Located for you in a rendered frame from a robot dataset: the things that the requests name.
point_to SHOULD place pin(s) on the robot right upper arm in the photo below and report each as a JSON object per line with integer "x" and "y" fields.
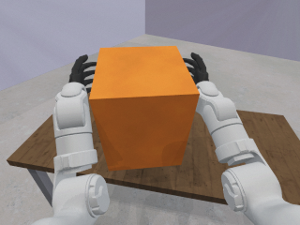
{"x": 253, "y": 190}

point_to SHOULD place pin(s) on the left robot hand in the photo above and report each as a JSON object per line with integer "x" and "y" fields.
{"x": 78, "y": 74}

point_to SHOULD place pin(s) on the robot left forearm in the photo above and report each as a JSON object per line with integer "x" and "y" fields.
{"x": 73, "y": 133}

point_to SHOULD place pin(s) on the robot left upper arm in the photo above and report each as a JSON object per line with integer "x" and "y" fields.
{"x": 78, "y": 200}

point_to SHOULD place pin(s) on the robot right forearm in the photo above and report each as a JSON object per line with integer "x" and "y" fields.
{"x": 233, "y": 146}

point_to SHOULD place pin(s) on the right robot hand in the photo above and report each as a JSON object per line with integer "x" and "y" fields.
{"x": 198, "y": 70}

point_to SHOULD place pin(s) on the carton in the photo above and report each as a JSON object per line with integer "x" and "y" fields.
{"x": 143, "y": 100}

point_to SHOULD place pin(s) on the table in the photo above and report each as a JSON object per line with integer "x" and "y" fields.
{"x": 199, "y": 175}

